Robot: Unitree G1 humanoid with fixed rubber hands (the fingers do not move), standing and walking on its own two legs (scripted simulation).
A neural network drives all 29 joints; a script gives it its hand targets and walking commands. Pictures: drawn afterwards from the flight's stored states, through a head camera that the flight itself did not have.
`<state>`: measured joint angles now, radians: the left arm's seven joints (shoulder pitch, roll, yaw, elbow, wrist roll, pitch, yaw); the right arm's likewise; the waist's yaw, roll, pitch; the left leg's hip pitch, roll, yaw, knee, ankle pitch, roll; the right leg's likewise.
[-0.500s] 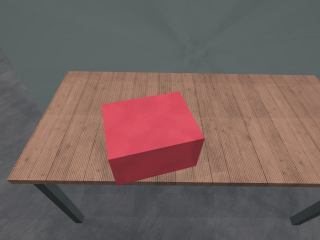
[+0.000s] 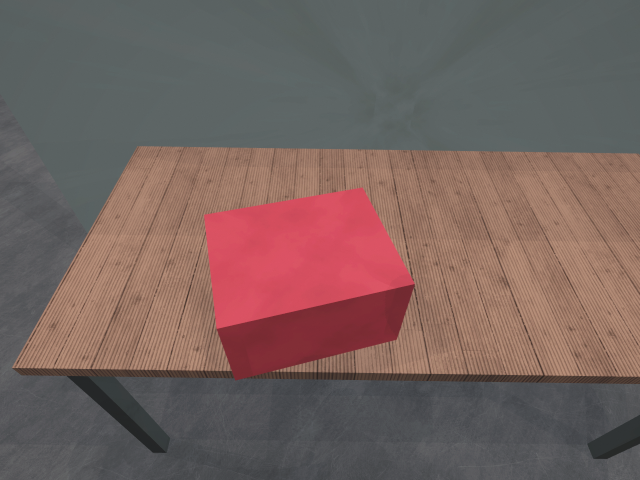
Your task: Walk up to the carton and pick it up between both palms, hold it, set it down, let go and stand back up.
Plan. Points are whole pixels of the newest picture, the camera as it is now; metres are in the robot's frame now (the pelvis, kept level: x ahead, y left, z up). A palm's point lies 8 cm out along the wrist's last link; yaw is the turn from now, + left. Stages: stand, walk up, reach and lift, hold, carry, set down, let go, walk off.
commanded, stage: walk up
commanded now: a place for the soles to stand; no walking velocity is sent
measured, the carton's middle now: (302, 278) +0.46 +0.04 -0.06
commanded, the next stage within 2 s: none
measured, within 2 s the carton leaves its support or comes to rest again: neither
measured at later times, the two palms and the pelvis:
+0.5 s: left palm (53, 479) +0.17 +0.37 -0.13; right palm out of the picture +0.17 -0.24 -0.10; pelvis +0.09 +0.06 -0.01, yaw +1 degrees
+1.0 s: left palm (78, 412) +0.25 +0.37 -0.13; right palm out of the picture +0.16 -0.28 -0.09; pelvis +0.09 +0.05 -0.02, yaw +2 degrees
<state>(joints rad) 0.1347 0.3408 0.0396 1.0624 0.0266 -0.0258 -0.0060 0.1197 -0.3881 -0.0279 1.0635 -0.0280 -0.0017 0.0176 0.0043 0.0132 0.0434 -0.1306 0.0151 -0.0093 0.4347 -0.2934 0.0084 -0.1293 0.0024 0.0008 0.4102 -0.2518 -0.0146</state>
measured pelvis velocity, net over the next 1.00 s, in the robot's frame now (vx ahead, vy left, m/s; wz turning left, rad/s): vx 0.09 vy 0.05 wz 0.04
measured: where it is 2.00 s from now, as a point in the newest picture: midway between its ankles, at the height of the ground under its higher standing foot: outside the picture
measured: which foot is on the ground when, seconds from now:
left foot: down 0.00-0.62, up 0.64-0.70, down 0.72-1.00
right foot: down 0.00-0.20, up 0.22-0.52, down 0.54-0.82, up 0.84-1.00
